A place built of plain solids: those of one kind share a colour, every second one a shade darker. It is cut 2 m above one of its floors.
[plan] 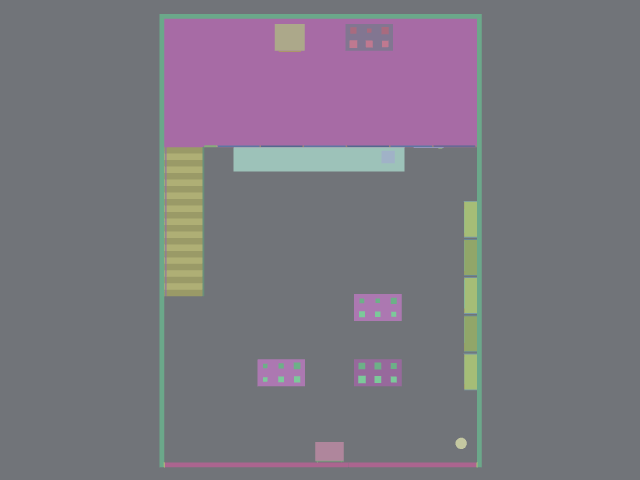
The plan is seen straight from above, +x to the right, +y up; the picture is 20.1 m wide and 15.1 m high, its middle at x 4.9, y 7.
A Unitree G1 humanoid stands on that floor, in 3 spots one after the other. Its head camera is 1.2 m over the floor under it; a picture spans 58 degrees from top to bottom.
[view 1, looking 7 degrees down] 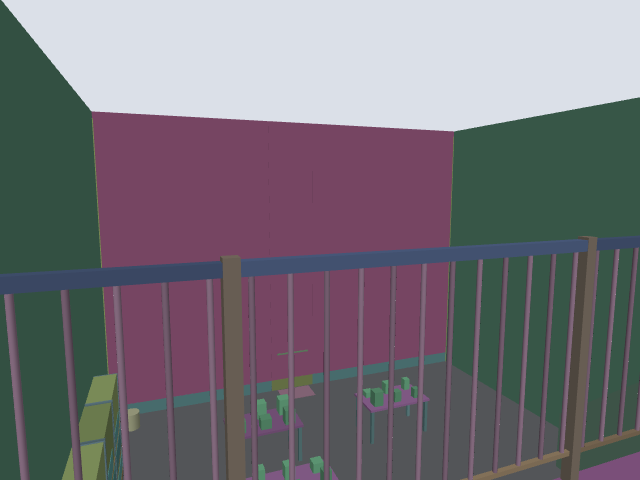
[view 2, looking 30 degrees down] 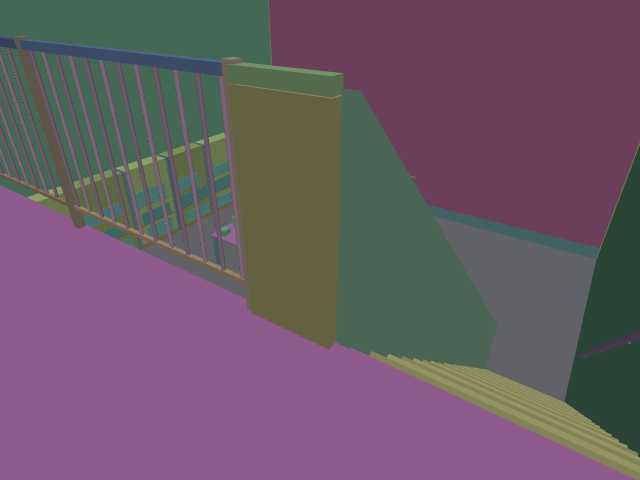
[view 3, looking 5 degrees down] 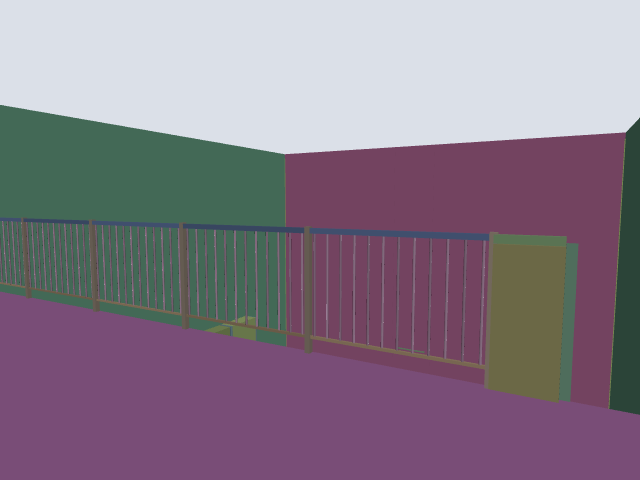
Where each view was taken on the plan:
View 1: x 8.64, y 11.12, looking -111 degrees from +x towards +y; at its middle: window_wall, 12.00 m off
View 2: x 0.60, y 11.02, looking -56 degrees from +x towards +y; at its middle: upper_guard_return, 1.45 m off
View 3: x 1.30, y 12.86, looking -61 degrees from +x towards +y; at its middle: window_wall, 14.76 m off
